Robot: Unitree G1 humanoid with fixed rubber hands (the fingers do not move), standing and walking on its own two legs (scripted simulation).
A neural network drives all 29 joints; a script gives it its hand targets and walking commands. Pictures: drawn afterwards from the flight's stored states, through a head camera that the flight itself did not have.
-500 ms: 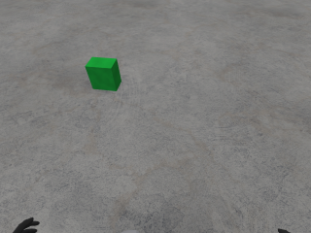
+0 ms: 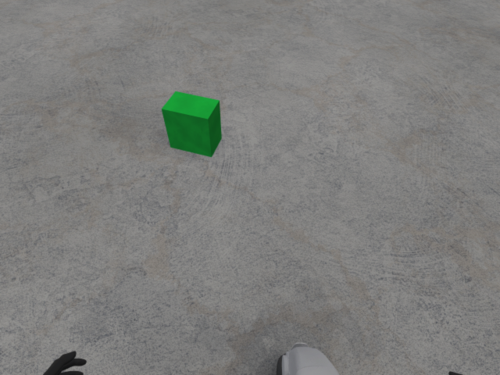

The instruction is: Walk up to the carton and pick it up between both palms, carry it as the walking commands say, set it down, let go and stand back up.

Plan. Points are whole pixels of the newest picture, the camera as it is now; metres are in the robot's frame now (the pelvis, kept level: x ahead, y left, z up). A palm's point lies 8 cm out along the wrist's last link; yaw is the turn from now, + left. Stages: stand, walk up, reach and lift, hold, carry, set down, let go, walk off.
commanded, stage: walk up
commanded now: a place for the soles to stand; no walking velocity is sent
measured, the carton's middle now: (193, 124) +1.42 +0.18 -0.63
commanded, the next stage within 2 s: none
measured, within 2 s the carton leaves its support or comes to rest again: neither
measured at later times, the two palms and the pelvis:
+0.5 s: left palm (2, 334) +0.24 +0.42 -0.11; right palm (359, 210) +0.42 -0.26 -0.06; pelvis +0.24 +0.06 -0.02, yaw +6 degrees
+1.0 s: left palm (36, 181) +0.55 +0.44 -0.07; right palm (321, 181) +0.54 -0.22 -0.11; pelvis +0.46 +0.10 -0.01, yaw +3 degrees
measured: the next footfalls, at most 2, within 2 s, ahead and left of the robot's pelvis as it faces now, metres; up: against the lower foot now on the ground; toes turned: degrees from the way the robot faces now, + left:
right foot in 0.08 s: +0.21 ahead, -0.13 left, +0.00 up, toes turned -7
left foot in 0.42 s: +0.36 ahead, +0.17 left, +0.00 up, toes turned +11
